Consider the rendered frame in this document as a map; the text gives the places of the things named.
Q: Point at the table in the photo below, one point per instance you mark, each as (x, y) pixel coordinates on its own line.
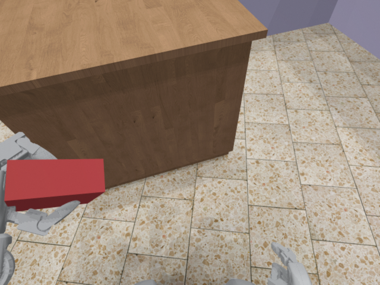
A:
(149, 86)

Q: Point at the robot right hand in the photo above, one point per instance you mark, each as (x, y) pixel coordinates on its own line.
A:
(295, 274)

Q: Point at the robot left hand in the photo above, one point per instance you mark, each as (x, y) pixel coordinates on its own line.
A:
(19, 147)

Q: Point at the sponge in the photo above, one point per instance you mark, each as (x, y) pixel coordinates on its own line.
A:
(52, 183)

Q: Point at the robot left forearm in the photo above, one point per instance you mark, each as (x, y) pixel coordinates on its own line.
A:
(7, 261)

